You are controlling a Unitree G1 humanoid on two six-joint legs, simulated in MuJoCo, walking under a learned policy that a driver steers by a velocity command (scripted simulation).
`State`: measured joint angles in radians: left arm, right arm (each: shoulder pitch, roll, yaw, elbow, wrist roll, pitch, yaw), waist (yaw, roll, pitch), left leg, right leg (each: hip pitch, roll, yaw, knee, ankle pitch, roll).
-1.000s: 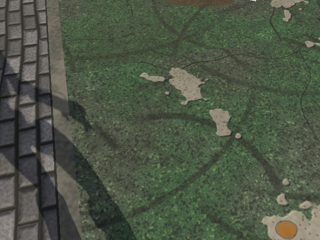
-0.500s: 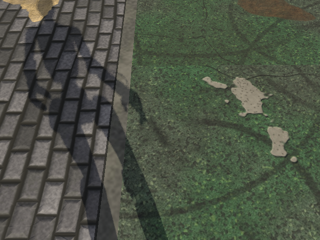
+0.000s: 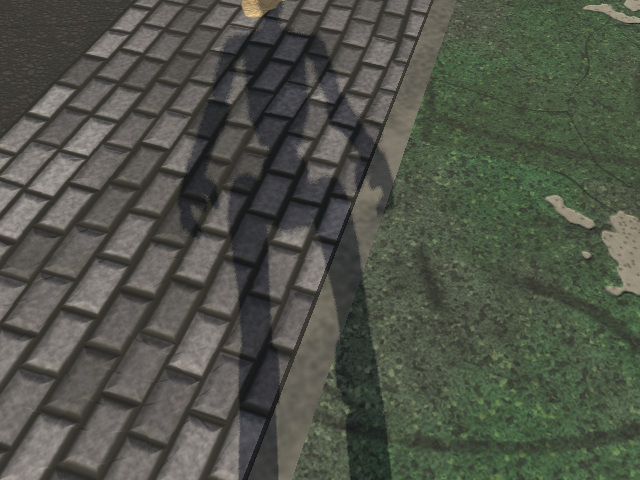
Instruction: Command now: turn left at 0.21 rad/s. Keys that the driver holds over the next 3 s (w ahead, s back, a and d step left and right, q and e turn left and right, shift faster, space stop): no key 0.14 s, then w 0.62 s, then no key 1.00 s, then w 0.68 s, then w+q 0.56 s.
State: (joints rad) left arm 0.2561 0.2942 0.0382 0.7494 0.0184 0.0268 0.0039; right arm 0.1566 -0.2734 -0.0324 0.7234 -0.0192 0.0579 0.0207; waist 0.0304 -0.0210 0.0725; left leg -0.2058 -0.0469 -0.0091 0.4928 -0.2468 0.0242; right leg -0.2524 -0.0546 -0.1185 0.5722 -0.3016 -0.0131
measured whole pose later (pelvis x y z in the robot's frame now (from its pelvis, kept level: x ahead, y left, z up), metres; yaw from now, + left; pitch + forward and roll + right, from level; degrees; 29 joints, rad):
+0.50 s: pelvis +0.05 -0.03 +0.01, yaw +2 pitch +0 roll +1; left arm 0.27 0.27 0.04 0.84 0.03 -0.04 0.00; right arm 0.35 -0.29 -0.04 0.93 -0.02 -0.01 0.01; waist -0.01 0.03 -0.01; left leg -0.22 -0.04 -0.04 0.66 -0.42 0.09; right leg -0.21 0.03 -0.06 0.47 -0.26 -0.07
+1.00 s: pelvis +0.27 -0.01 -0.01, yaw +0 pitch +0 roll +0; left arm 0.40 0.20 0.01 1.02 -0.01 -0.06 0.02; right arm 0.07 -0.22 -0.01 0.89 -0.02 -0.07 0.01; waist 0.05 0.00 0.10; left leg -0.43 -0.05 0.10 0.55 -0.13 0.12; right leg -0.17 0.06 0.02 1.05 -0.50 -0.05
